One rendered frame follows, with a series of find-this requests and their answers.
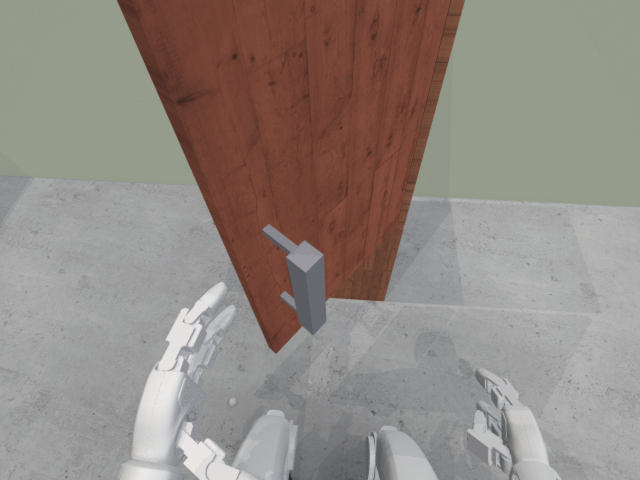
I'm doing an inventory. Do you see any handle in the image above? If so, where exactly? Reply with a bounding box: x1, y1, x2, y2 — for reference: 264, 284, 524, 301
262, 224, 326, 335

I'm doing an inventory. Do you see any right robot shin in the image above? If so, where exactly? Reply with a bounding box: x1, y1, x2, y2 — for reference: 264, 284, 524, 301
377, 426, 397, 435

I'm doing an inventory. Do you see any right robot thigh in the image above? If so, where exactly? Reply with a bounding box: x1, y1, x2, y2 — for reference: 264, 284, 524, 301
365, 430, 438, 480

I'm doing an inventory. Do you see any robot right hand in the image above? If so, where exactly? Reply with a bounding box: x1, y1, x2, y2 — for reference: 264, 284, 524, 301
467, 368, 549, 475

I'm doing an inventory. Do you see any robot left forearm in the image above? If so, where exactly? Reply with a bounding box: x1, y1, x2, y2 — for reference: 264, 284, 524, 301
117, 460, 185, 480

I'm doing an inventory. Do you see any cupboard door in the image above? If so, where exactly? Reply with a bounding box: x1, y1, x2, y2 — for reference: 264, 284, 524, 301
117, 0, 451, 354

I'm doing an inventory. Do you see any robot left hand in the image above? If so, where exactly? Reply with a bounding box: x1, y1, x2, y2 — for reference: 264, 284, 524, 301
131, 282, 261, 480

